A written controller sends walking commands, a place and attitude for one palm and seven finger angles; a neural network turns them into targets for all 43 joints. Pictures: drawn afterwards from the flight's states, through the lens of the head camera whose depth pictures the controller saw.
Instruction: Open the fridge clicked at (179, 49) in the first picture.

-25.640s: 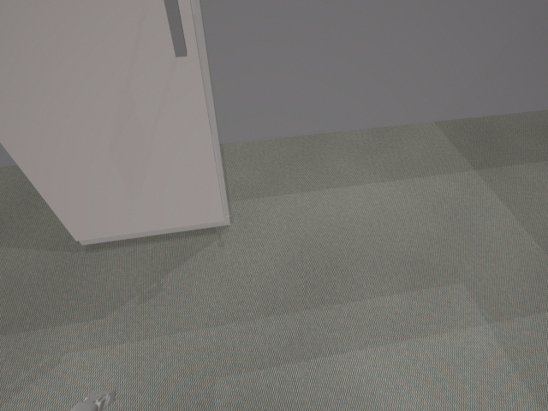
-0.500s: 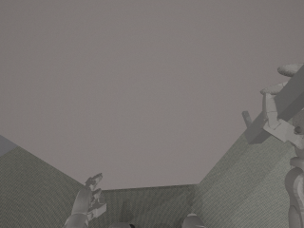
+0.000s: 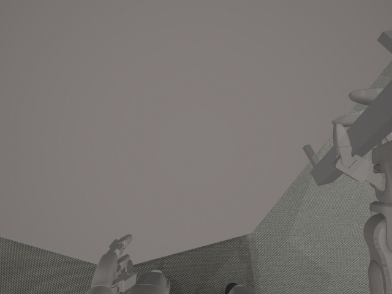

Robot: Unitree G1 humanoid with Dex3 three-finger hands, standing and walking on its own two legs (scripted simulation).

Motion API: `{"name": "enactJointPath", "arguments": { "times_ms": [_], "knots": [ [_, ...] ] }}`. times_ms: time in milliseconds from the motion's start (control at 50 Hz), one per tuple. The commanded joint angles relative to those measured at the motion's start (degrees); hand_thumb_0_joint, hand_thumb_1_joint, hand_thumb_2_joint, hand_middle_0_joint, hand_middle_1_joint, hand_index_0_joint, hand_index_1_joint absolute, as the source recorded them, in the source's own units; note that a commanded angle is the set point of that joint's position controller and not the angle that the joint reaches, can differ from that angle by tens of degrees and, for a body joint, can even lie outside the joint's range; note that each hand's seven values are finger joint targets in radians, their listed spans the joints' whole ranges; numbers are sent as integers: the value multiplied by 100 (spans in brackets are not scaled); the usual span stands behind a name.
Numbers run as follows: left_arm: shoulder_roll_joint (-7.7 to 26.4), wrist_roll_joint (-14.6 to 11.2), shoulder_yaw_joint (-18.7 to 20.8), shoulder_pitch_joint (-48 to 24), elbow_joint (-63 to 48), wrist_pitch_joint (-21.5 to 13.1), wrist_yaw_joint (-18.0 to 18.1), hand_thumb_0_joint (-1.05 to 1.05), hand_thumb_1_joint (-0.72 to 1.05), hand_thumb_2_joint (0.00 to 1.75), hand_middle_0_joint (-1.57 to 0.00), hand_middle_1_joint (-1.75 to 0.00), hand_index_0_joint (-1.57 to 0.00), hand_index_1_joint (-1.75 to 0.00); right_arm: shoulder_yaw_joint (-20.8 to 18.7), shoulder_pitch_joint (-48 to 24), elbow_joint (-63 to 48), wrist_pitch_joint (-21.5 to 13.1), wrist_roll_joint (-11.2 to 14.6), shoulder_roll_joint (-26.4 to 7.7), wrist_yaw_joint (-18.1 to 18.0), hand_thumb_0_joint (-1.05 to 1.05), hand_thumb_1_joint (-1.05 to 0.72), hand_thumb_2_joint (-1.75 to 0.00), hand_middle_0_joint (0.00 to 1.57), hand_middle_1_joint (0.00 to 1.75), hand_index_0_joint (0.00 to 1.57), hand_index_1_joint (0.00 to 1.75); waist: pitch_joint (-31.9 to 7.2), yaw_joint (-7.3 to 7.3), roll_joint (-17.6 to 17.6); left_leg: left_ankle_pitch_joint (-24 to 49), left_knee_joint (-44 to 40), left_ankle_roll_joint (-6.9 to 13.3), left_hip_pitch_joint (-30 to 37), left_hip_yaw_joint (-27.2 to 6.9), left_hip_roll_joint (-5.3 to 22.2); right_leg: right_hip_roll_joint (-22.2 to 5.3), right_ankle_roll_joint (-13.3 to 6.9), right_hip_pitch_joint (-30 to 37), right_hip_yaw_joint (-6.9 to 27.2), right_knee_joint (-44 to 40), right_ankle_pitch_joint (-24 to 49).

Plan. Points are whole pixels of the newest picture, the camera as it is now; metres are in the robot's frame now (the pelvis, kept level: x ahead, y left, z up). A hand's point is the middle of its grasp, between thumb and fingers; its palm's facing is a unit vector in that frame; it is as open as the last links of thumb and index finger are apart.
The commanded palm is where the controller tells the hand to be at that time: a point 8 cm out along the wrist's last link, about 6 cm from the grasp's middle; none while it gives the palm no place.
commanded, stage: walk backward, drawing the door open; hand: right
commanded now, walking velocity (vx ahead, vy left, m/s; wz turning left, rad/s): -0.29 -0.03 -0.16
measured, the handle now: (348, 124) +0.33 -0.19 +0.20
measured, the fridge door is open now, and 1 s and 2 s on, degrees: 45 71 80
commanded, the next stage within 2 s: stop walking and hold the door back in 1.22 s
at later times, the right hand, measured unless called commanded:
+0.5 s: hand (383, 235) +0.19 -0.19 +0.19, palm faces +0.32 +0.92 -0.21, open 7.3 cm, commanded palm +0.14 -0.24 +0.19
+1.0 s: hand out of the picture +0.04 -0.17 +0.19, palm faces +0.45 +0.87 -0.21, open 7.4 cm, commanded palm -0.02 -0.21 +0.19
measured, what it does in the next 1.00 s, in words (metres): walks backwards, turning right: left foot, then right foot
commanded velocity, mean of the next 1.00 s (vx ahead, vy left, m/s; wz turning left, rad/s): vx -0.24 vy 0.04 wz -0.41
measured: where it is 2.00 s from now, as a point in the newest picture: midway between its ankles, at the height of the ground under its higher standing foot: outside the picture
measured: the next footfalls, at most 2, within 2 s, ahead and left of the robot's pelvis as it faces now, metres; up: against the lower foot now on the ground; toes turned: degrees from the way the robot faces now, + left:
left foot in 0.06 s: +0.04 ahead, +0.18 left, +0.00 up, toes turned +0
right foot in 0.34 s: -0.01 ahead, -0.06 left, +0.00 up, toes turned -7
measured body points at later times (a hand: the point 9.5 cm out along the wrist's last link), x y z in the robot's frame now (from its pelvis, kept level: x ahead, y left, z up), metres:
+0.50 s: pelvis -0.09 +0.03 +0.00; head -0.04 +0.00 +0.44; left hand +0.10 +0.23 -0.09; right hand +0.17 -0.24 +0.20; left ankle -0.08 +0.17 -0.68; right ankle -0.05 -0.05 -0.75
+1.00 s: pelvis -0.18 +0.08 -0.02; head -0.14 +0.05 +0.43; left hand +0.04 +0.29 -0.10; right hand +0.01 -0.22 +0.20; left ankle -0.20 +0.19 -0.74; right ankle -0.20 -0.02 -0.75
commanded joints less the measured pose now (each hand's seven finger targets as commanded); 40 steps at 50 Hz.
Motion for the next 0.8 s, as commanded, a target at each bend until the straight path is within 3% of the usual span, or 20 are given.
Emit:
{"name": "enactJointPath", "arguments": {
  "times_ms": [0, 20, 40, 60, 80, 100, 140, 240, 280, 300, 320, 340, 360, 400, 520, 640, 660, 720, 740, 780],
  "knots": [
    [1026, -16, 302, -485, -846, -297, 103, 0, 90, 90, -20, -30, -20, -30, -959, -1400, -1356, -622, -82, -978, -257, 0, -90, -90, 45, 140, 45, 140, -2212, -41, -634, 1506, -2293, -71, 1668, 206, -56, -346, -559, 582, 220, 381, 1267],
    [891, -48, 253, -480, -860, -241, 102, 0, 90, 90, -20, -30, -20, -30, -1075, -1463, -1298, -634, -128, -1241, -252, 0, -90, -90, 45, 140, 45, 140, -2120, 31, 586, 2869, -2787, 133, 1754, -367, 626, 299, -255, 262, -322, 1180, -1],
    [824, -10, 193, -567, -1035, -191, 99, 0, 90, 90, -20, -30, -20, -30, -1429, -1275, -1092, -590, -167, -1753, -282, 0, -90, -90, 45, 140, 45, 140, -2062, -22, 1576, 4254, -2658, 729, 1701, -1769, 1794, 914, -65, -728, -460, 2420, -2109],
    [768, 91, 66, -619, -1025, -208, 121, 0, 90, 90, -20, -30, -20, -30, -1605, -1397, -1241, -560, -114, -1781, -319, 0, -90, -90, 45, 140, 45, 140, -1943, -126, 1367, 4514, -2685, 1066, 1262, -1829, 2308, 881, -139, -996, -153, 3443, -2393],
    [940, 68, 194, -387, -880, -168, 78, 0, 90, 90, -20, -30, -20, -30, -1959, -1255, -1328, -559, -123, -2014, -385, 0, -90, -90, 45, 140, 45, 140, -2376, 16, 1655, 5229, -2281, 1294, 1946, -1702, 2388, 793, -56, -1337, -97, 4149, -2456],
    [951, 25, 260, -530, -904, -165, 83, 0, 90, 90, -20, -30, -20, -30, -1915, -1149, -1342, -605, -78, -1789, -408, 0, -90, -90, 45, 140, 45, 140, -2430, 35, 1829, 5862, -1880, 1410, 2311, -1353, 2284, 688, -6, -1472, -59, 4371, -2330],
    [800, 6, 123, -799, -931, -83, 130, 0, 90, 90, -20, -30, -20, -30, -1868, -874, -1252, -674, -88, -1624, -483, 0, -90, -90, 45, 140, 45, 140, -2402, 18, 1241, 5871, -1600, 1303, 2406, -600, 2018, 661, -16, -1333, -322, 3875, -2137],
    [922, 56, 182, -662, -908, 84, 244, 0, 90, 90, -20, -30, -20, -30, -1615, -1063, -1087, -749, -95, -1424, -514, 0, -90, -90, 45, 140, 45, 140, -2258, 49, 1162, 4872, -1579, 1100, 1772, -335, 1772, 723, -107, -398, -674, 1612, -1403],
    [1033, 49, 244, -484, -913, 115, 255, 0, 90, 90, -20, -30, -20, -30, -1375, -1184, -1103, -779, -64, -1218, -482, 0, -90, -90, 45, 140, 45, 140, -2485, 135, 859, 4150, -1076, 828, 1551, -174, 1474, 666, -125, 424, -550, 90, -142],
    [1195, 54, 297, -516, -964, 101, 267, 0, 90, 90, -20, -30, -20, -30, -1293, -1308, -1170, -819, -25, -1176, -477, 0, -90, -90, 45, 140, 45, 140, -2541, 127, 124, 3049, -515, 454, 1030, 129, 919, 59, -328, 948, 85, -560, 1523],
    [1384, 22, 327, -629, -1107, 62, 224, 0, 90, 90, -20, -30, -20, -30, -1164, -1388, -1288, -886, 37, -1106, -447, 0, -90, -90, 45, 140, 45, 140, -2555, -41, -1400, 323, 426, 70, 151, 322, 148, -1245, -911, 1363, 1596, -694, 4386],
    [1180, 3, 292, -626, -1053, 38, 102, 0, 90, 90, -20, -30, -20, -30, -1068, -1706, -1285, -964, -59, -1113, -364, 0, -90, -90, 45, 140, 45, 140, -2565, -60, -1654, -1368, 1449, 168, -140, -62, -27, -1615, -1233, 1596, 1881, -704, 5009],
    [1050, 74, 234, -617, -915, -31, 74, 0, 90, 90, -20, -30, -20, -30, -996, -2022, -1433, -977, -101, -1116, -324, 0, -90, -90, 45, 140, 45, 140, -2447, 79, -1419, -1239, 1748, 174, -236, -333, -36, -1517, -1252, 1262, 2162, -758, 4362],
    [1185, 12, 387, -376, -706, -119, 90, 0, 90, 90, -20, -30, -20, -30, -1014, -1755, -1045, -884, -169, -1132, -351, 0, -90, -90, 45, 140, 45, 140, -2298, 132, -818, -575, 1606, 135, -292, -310, -42, -1141, -1171, 1479, 1408, -626, 3987],
    [1067, 43, 220, -476, -744, -138, 211, 0, 90, 90, -20, -30, -20, -30, -687, -1706, -1093, -640, -18, -918, -338, 0, -90, -90, 45, 140, 45, 140, -2299, 75, -1001, -404, 620, 127, 434, 21, -267, -776, -1036, 1096, 1065, -1382, 1057],
    [1034, 152, 114, -666, -755, -76, 224, 0, 90, 90, -20, -30, -20, -30, -1041, -1350, -1099, -553, 68, -1274, -353, 0, -90, -90, 45, 140, 45, 140, -2512, -88, -923, 406, -2335, 331, 1894, 116, -351, -343, -644, 813, 860, -1421, 482],
    [994, 135, 103, -722, -774, -43, 199, 0, 90, 90, -20, -30, -20, -30, -1001, -1360, -1164, -588, 82, -1272, -315, 0, -90, -90, 45, 140, 45, 140, -2525, -105, -587, 837, -3025, 378, 1980, 36, -223, -107, -462, 846, 754, -1165, 295],
    [833, 88, 61, -764, -779, 152, 176, 0, 90, 90, -20, -30, -20, -30, -1535, -1385, -985, -671, 57, -1884, -364, 0, -90, -90, 45, 140, 45, 140, -2128, -155, 1316, 2230, -3216, 1181, 899, -1459, 1856, 846, 89, 172, -334, 1627, -948],
    [958, 4, 245, -766, -784, 126, 182, 0, 90, 90, -20, -30, -20, -30, -1576, -1449, -1158, -639, 91, -1808, -405, 0, -90, -90, 45, 140, 45, 140, -2266, -182, 1878, 3362, -2970, 1271, 1278, -1612, 2040, 1217, 121, -677, -291, 2787, -1718],
    [757, 0, 119, -763, -914, 133, 197, 0, 90, 90, -20, -30, -20, -30, -1467, -928, -1243, -599, -70, -1458, -411, 0, -90, -90, 45, 140, 45, 140, -2300, -16, 1413, 6148, -1923, 1095, 2535, -492, 1876, 866, -9, -1510, -297, 3176, -1662]
  ]
}}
